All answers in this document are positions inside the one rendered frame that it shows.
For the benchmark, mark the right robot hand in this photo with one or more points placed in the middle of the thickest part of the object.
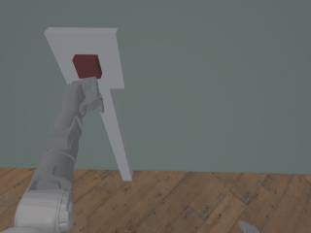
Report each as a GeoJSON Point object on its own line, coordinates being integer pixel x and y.
{"type": "Point", "coordinates": [246, 227]}

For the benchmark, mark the panel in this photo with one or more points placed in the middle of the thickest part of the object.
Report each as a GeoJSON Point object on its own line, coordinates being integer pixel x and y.
{"type": "Point", "coordinates": [65, 42]}

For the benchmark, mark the button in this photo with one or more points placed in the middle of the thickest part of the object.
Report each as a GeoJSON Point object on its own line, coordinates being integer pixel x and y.
{"type": "Point", "coordinates": [87, 66]}

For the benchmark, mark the left robot hand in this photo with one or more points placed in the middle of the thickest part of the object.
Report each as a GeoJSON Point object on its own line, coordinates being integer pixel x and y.
{"type": "Point", "coordinates": [74, 97]}

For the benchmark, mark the robot left forearm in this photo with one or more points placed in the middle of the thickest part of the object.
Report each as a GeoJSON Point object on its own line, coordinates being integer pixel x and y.
{"type": "Point", "coordinates": [57, 165]}

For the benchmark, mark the robot left upper arm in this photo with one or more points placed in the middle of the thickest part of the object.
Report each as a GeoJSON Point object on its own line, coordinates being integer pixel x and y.
{"type": "Point", "coordinates": [45, 211]}

